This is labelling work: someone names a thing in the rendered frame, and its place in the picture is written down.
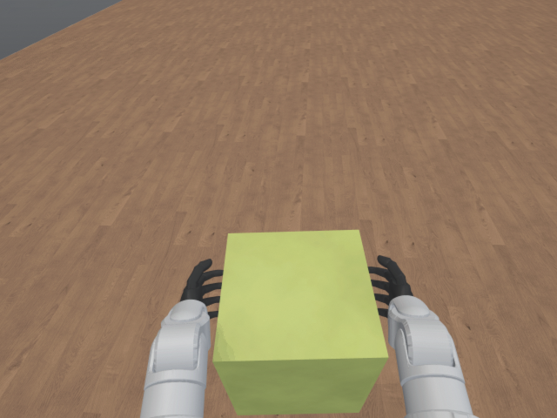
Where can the robot right hand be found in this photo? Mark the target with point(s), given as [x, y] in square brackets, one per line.
[396, 285]

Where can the left robot forearm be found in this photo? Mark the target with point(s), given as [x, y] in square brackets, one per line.
[176, 375]

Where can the carton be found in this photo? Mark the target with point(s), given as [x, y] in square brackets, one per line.
[298, 327]

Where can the right robot forearm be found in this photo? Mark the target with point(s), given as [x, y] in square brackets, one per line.
[429, 368]

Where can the robot left hand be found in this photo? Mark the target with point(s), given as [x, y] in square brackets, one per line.
[194, 289]

